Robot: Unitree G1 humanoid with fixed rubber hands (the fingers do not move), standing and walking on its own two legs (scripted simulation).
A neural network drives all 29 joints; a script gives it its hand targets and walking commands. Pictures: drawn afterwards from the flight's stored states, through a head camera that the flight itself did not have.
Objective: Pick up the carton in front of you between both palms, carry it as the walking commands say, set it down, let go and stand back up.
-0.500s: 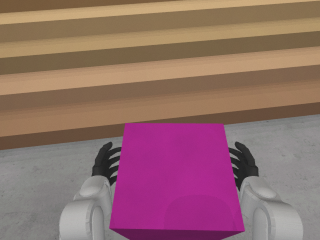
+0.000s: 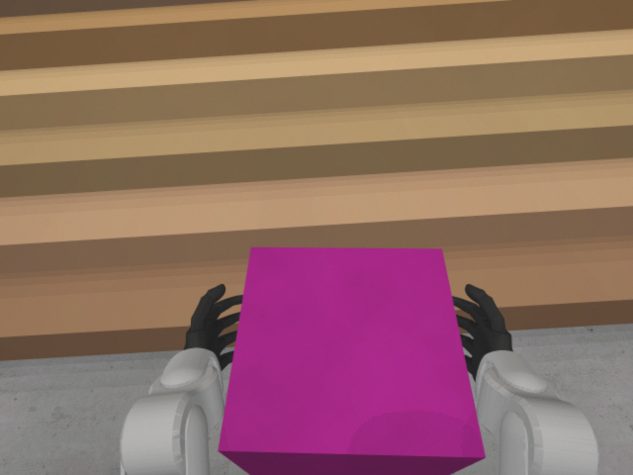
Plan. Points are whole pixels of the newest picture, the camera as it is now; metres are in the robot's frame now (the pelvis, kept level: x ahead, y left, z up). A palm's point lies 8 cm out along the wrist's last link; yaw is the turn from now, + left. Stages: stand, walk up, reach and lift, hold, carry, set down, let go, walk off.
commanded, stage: carry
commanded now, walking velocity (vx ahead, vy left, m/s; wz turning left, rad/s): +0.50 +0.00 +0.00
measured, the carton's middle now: (343, 376) +0.24 +0.00 +0.03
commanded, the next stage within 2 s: none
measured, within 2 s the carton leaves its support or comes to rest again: neither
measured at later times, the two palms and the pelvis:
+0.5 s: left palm (243, 130) +0.64 +0.17 +0.14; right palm (416, 125) +0.63 -0.14 +0.14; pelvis +0.33 +0.02 +0.00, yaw -1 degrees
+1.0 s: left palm (275, 59) +1.00 +0.15 +0.13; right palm (398, 58) +1.01 -0.16 +0.12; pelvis +0.66 -0.01 -0.01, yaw -2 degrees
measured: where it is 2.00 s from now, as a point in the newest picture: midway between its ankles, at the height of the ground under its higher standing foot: (318, 145)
